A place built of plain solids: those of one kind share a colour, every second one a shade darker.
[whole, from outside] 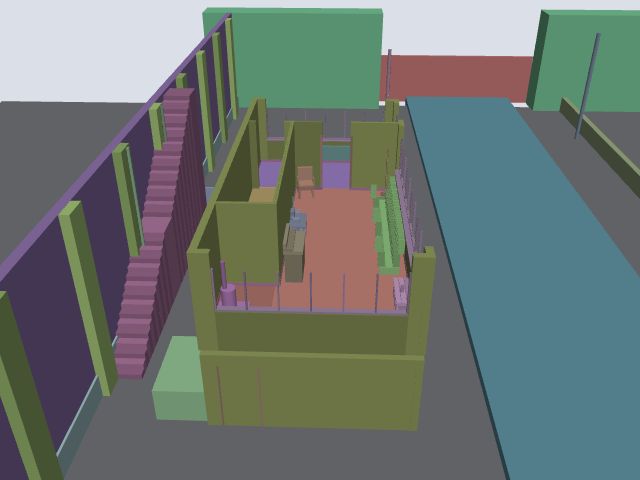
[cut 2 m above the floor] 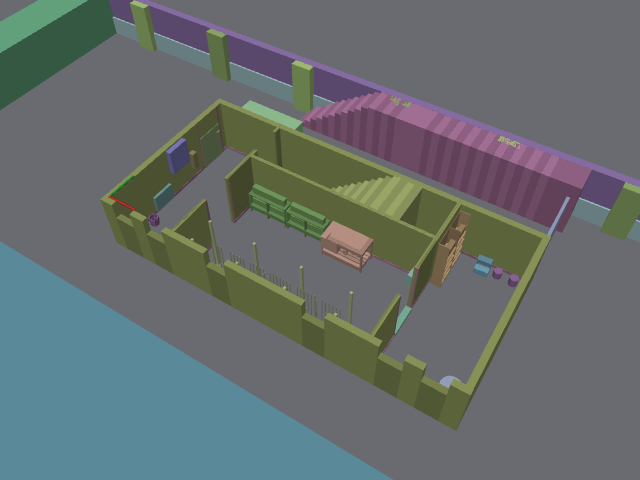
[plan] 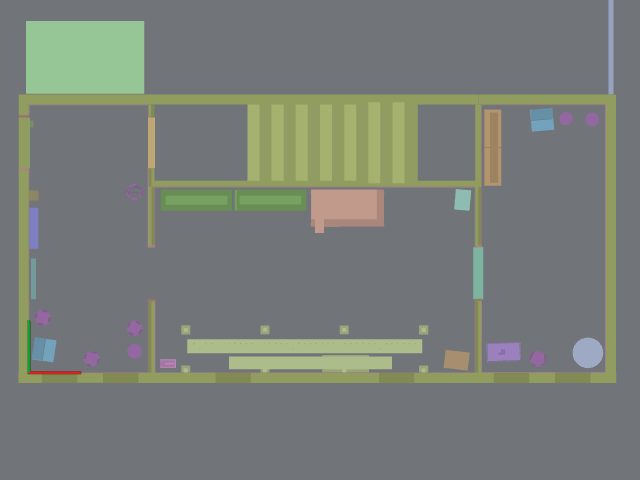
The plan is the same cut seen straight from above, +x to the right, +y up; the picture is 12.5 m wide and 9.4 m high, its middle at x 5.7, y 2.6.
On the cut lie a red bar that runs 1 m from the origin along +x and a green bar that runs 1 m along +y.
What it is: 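A mechanical signal box beside a railway in a town; below a lobby, the locking room and a lamp room, above the operating floor with its lever frame behind one band of glass and beyond a partition the mess room; one straight stair between walls, met straight on from the door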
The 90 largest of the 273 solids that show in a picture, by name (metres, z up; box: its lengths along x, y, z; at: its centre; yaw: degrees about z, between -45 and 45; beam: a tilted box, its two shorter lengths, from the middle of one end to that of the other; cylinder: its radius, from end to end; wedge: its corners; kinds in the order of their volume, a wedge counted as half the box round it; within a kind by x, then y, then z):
{
 "yard_line_abut_1": {"box": [1.74, 10.89, 5.9], "at": [-9.61, 5.07, 2.9]},
 "yard_line_abut_2": {"box": [1.79, 9.29, 5.9], "at": [27.82, -14.83, 2.9]},
 "yard_line_abut_3": {"box": [1.79, 10.89, 5.9], "at": [27.82, 5.07, 2.9]},
 "yard_line_bed_1": {"box": [39.2, 6.7, 0.6], "at": [9.12, -5.59, 0.0]},
 "yard_line_near_1": {"box": [35.67, 0.3, 5.9], "at": [9.09, 8.88, 2.9]},
 "wall_1": {"box": [0.2, 0.51, 2.85], "at": [-0.1, 0.05, 4.03]},
 "wall_2": {"box": [0.2, 5.65, 2.5], "at": [-0.1, 2.62, 1.2]},
 "wall_3": {"box": [0.2, 4.66, 1.2], "at": [-0.1, 2.62, 3.2]},
 "wall_4": {"box": [0.2, 0.51, 2.85], "at": [-0.1, 5.2, 4.03]},
 "wall_5": {"box": [0.51, 0.2, 2.85], "at": [0.05, -0.1, 4.03]},
 "wall_6": {"box": [2.6, 0.2, 2.5], "at": [1.1, 5.35, 1.2]},
 "wall_7": {"box": [2.6, 0.2, 2.85], "at": [1.1, 5.35, 4.03]},
 "wall_8": {"box": [0.06, 1.61, 2.85], "at": [2.37, 4.45, 4.03]},
 "wall_9": {"box": [1.26, 0.2, 2.5], "at": [3.02, -0.1, 1.2]},
 "wall_10": {"box": [8.21, 0.2, 1.2], "at": [4.4, -0.1, 3.2]},
 "wall_11": {"box": [6.46, 0.06, 2.85], "at": [5.57, 3.67, 4.03]},
 "wall_12": {"box": [2.51, 0.2, 2.5], "at": [5.6, -0.1, 1.2]},
 "wall_13": {"box": [6.4, 0.06, 2.5], "at": [5.6, 3.67, 1.2]},
 "wall_14": {"box": [6.4, 0.06, 2.9], "at": [5.6, 3.73, 1.4]},
 "wall_15": {"box": [6.4, 0.06, 2.85], "at": [5.6, 3.73, 4.03]},
 "wall_16": {"box": [6.4, 0.2, 2.9], "at": [5.6, 5.35, 1.4]},
 "wall_17": {"box": [6.4, 0.2, 2.85], "at": [5.6, 5.35, 4.03]},
 "wall_18": {"box": [1.26, 0.2, 2.5], "at": [8.18, -0.1, 1.2]},
 "wall_19": {"box": [0.06, 1.66, 2.85], "at": [8.77, 0.82, 4.03]},
 "wall_20": {"box": [0.06, 1.55, 2.9], "at": [8.77, 4.47, 1.4]},
 "wall_21": {"box": [2.7, 0.2, 2.5], "at": [10.15, 5.35, 1.2]},
 "wall_22": {"box": [2.7, 0.2, 2.85], "at": [10.15, 5.35, 4.03]},
 "wall_23": {"box": [0.51, 0.2, 2.85], "at": [11.25, -0.1, 4.03]},
 "wall_24": {"box": [0.2, 0.51, 2.85], "at": [11.4, 0.05, 4.03]},
 "wall_25": {"box": [0.2, 5.65, 2.5], "at": [11.4, 2.62, 1.2]},
 "wall_26": {"box": [0.2, 4.66, 1.2], "at": [11.4, 2.62, 3.2]},
 "wall_27": {"box": [0.2, 0.51, 2.85], "at": [11.4, 5.2, 4.03]},
 "yard_line_step_1": {"box": [0.26, 1.0, 1.09], "at": [2.93, 8.23, 0.5]},
 "yard_line_step_2": {"box": [0.26, 1.0, 1.27], "at": [3.19, 8.23, 0.58]},
 "yard_line_step_3": {"box": [0.26, 1.0, 1.44], "at": [3.45, 8.23, 0.67]},
 "yard_line_step_4": {"box": [0.26, 1.0, 1.62], "at": [3.71, 8.23, 0.76]},
 "yard_line_step_5": {"box": [0.26, 1.0, 1.79], "at": [3.97, 8.23, 0.84]},
 "yard_line_step_6": {"box": [0.26, 1.0, 1.96], "at": [4.23, 8.23, 0.93]},
 "yard_line_step_7": {"box": [0.26, 1.0, 2.14], "at": [4.49, 8.23, 1.02]},
 "yard_line_step_8": {"box": [0.26, 1.0, 2.31], "at": [4.75, 8.23, 1.11]},
 "yard_line_step_9": {"box": [0.26, 1.0, 2.49], "at": [5.01, 8.23, 1.19]},
 "yard_line_step_10": {"box": [0.26, 1.0, 2.66], "at": [5.27, 8.23, 1.28]},
 "yard_line_step_11": {"box": [1.1, 1.0, 2.83], "at": [5.95, 8.23, 1.37]},
 "yard_line_step_12": {"box": [0.26, 1.0, 3.01], "at": [6.63, 8.23, 1.45]},
 "yard_line_step_13": {"box": [0.26, 1.0, 3.18], "at": [6.89, 8.23, 1.54]},
 "yard_line_step_14": {"box": [0.26, 1.0, 3.35], "at": [7.15, 8.23, 1.63]},
 "yard_line_step_15": {"box": [0.26, 1.0, 3.53], "at": [7.41, 8.23, 1.71]},
 "yard_line_step_16": {"box": [0.26, 1.0, 3.7], "at": [7.67, 8.23, 1.8]},
 "yard_line_step_17": {"box": [0.26, 1.0, 3.88], "at": [7.93, 8.23, 1.89]},
 "yard_line_step_18": {"box": [0.26, 1.0, 4.05], "at": [8.19, 8.23, 1.98]},
 "yard_line_step_19": {"box": [0.26, 1.0, 4.22], "at": [8.45, 8.23, 2.06]},
 "yard_line_step_20": {"box": [0.26, 1.0, 4.4], "at": [8.71, 8.23, 2.15]},
 "yard_line_step_21": {"box": [0.26, 1.0, 4.57], "at": [8.97, 8.23, 2.24]},
 "yard_line_step_22": {"box": [0.26, 1.0, 4.75], "at": [9.23, 8.23, 2.32]},
 "yard_line_step_23": {"box": [0.26, 1.0, 4.92], "at": [9.49, 8.23, 2.41]},
 "yard_line_step_24": {"box": [0.26, 1.0, 5.09], "at": [9.75, 8.23, 2.5]},
 "yard_line_step_25": {"box": [0.26, 1.0, 5.27], "at": [10.01, 8.23, 2.58]},
 "yard_line_step_26": {"box": [0.26, 1.0, 5.44], "at": [10.27, 8.23, 2.67]},
 "yard_line_step_27": {"box": [0.26, 1.0, 5.62], "at": [10.53, 8.23, 2.76]},
 "yard_line_step_28": {"box": [1.0, 1.0, 5.79], "at": [11.16, 8.23, 2.85]},
 "yard_line_near_pier_1": {"box": [0.77, 0.28, 5.9], "at": [-6.76, 8.59, 2.9]},
 "yard_line_near_pier_2": {"box": [0.77, 0.28, 5.9], "at": [-2.8, 8.59, 2.9]},
 "yard_line_near_pier_3": {"box": [0.77, 0.28, 5.9], "at": [1.16, 8.59, 2.9]},
 "yard_line_near_pier_4": {"box": [0.77, 0.28, 5.9], "at": [5.13, 8.59, 2.9]},
 "yard_line_near_pier_5": {"box": [0.77, 0.28, 5.9], "at": [9.09, 8.59, 2.9]},
 "yard_line_near_pier_6": {"box": [0.77, 0.28, 5.9], "at": [13.05, 8.59, 2.9]},
 "yard_line_near_pier_7": {"box": [0.77, 0.28, 5.9], "at": [17.02, 8.59, 2.9]},
 "yard_line_near_pier_8": {"box": [0.77, 0.28, 5.9], "at": [20.98, 8.59, 2.9]},
 "yard_line_near_pier_9": {"box": [0.77, 0.28, 5.9], "at": [24.94, 8.59, 2.9]},
 "yard_line_toe_1": {"box": [35.67, 0.3, 0.95], "at": [9.09, -12.02, 0.42]},
 "raised_floor_operating_1": {"box": [2.53, 1.68, 0.25], "at": [1.2, 4.47, 2.73]},
 "raised_floor_operating_2": {"box": [8.93, 3.83, 0.25], "at": [4.4, 1.85, 2.73]},
 "stair_1": {"box": [0.26, 1.59, 0.81], "at": [5.12, 4.5, 0.35]},
 "stair_2": {"box": [0.26, 1.59, 1.0], "at": [5.35, 4.5, 0.45]},
 "stair_3": {"box": [0.26, 1.59, 1.19], "at": [5.59, 4.5, 0.55]},
 "stair_4": {"box": [0.26, 1.59, 1.38], "at": [5.83, 4.5, 0.64]},
 "stair_5": {"box": [0.26, 1.59, 1.57], "at": [6.06, 4.5, 0.73]},
 "stair_6": {"box": [0.26, 1.59, 1.76], "at": [6.3, 4.5, 0.83]},
 "stair_7": {"box": [0.26, 1.59, 1.95], "at": [6.54, 4.5, 0.93]},
 "stair_8": {"box": [0.26, 1.59, 2.14], "at": [6.77, 4.5, 1.02]},
 "stair_9": {"box": [0.26, 1.59, 2.33], "at": [7.01, 4.5, 1.11]},
 "stair_10": {"box": [0.26, 1.59, 2.52], "at": [7.25, 4.5, 1.21]},
 "stair_11": {"box": [0.26, 1.59, 2.71], "at": [7.48, 4.5, 1.3]},
 "yard_line_dark_1": {"box": [0.2, 9.81, 3.01], "at": [28.82, -5.28, 1.45]},
 "yard_line_bunker_1": {"box": [2.32, 1.43, 1.1], "at": [1.1, 6.17, 0.5]},
 "raised_floor_mess_1": {"box": [2.63, 5.38, 0.25], "at": [10.05, 2.62, 2.73]},
 "yard_line_near_plinth_1": {"box": [35.67, 0.07, 0.83], "at": [9.09, 8.7, 0.36]},
 "register_desk_1": {"box": [1.16, 0.5, 0.98], "at": [3.13, 3.25, 3.29]},
 "raised_floor_landing_1": {"box": [1.27, 1.68, 0.25], "at": [8.23, 4.47, 2.73]},
 "yard_line_fence_1": {"box": [0.1, 2.2, 1.65], "at": [11.4, 6.55, 0.78]}
}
